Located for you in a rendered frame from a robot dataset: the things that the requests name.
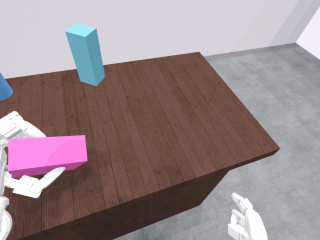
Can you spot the sponge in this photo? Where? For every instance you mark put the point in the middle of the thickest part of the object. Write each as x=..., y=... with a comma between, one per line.
x=41, y=155

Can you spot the table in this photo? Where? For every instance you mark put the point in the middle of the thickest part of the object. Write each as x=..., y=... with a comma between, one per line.
x=160, y=134

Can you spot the left robot hand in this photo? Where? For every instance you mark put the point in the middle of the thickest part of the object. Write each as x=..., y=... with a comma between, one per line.
x=12, y=126

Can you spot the right robot hand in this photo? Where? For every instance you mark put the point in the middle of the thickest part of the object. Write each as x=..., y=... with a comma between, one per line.
x=250, y=225

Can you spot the robot left forearm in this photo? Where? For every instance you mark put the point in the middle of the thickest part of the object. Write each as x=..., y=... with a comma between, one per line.
x=5, y=218

